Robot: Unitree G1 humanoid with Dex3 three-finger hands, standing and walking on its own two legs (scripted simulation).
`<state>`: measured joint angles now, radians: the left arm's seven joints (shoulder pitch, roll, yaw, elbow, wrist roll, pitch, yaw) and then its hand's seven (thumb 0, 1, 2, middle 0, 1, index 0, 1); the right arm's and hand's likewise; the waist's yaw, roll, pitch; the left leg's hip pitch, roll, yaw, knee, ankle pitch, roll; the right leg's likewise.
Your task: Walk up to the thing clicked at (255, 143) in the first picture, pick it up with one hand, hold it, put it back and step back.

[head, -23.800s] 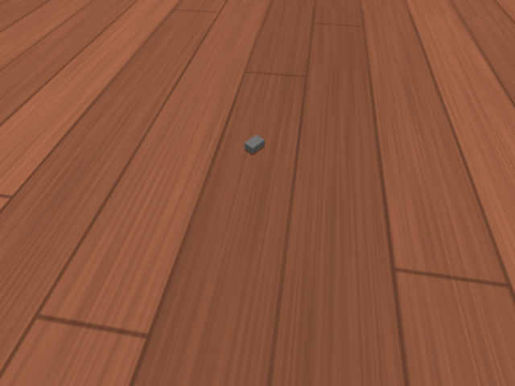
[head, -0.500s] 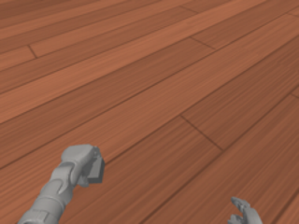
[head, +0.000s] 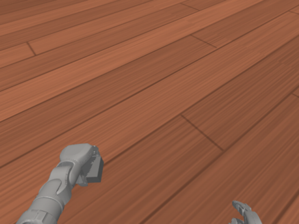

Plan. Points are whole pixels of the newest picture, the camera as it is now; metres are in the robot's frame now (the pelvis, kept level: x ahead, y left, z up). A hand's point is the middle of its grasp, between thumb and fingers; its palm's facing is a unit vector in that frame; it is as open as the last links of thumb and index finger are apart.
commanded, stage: crouch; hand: left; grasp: from above
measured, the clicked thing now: (85, 169) +0.30 +0.23 -0.08
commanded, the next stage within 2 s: lower in 1.94 s
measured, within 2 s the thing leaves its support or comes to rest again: neither
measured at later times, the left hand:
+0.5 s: hand (86, 179) +0.29 +0.24 -0.14, palm faces -0.48 +0.00 -0.88, open 9.4 cm
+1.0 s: hand (98, 188) +0.34 +0.27 -0.39, palm faces -0.48 +0.00 -0.88, open 9.5 cm
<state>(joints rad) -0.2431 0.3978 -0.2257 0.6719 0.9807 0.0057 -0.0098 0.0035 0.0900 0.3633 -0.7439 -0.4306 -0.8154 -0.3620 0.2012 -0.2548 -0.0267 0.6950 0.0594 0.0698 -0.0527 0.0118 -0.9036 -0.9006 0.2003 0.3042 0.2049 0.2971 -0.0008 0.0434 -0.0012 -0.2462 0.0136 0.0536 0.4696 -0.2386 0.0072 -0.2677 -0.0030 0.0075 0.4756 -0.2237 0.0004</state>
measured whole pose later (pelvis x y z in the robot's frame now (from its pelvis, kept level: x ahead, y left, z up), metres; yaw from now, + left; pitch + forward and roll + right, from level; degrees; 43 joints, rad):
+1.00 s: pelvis -0.07 +0.01 -0.26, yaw +0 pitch +34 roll -4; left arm -0.73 0.54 0.01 1.25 1.18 -0.14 0.33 0.00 0.11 0.37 -0.70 -0.47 -0.76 -0.42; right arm 0.22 -0.24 -0.03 0.74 -0.06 -0.03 0.01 0.01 -0.90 -0.90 0.20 0.30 0.21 0.30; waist -0.16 0.04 -0.18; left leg -1.77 0.02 -0.01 1.79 -0.62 0.04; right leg -1.74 -0.02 -0.04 1.74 -0.59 0.01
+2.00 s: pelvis -0.08 +0.01 -0.42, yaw -4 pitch +36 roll -7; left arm -0.92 0.79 0.17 1.44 1.33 -0.29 0.41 0.00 0.09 0.37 -0.74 -0.42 -0.82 -0.36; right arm 0.15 -0.28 0.02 0.75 -0.16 -0.06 0.15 0.00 -0.90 -0.90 0.20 0.30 0.21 0.30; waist -0.22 -0.01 -0.05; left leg -2.27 0.02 -0.07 2.34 -0.71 0.04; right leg -2.22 -0.02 -0.09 2.25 -0.67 0.00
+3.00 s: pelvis -0.07 +0.01 -0.47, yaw -8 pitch +32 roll -11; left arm -0.94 0.97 0.27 1.61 1.37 -0.34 0.53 0.00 0.07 0.38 -0.76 -0.41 -0.83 -0.36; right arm 0.09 -0.31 0.14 0.71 -0.24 -0.10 0.20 0.00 -0.90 -0.90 0.20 0.30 0.21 0.30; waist -0.29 -0.09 0.09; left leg -2.38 0.03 -0.16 2.55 -0.74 0.03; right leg -2.30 0.00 -0.16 2.41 -0.67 0.01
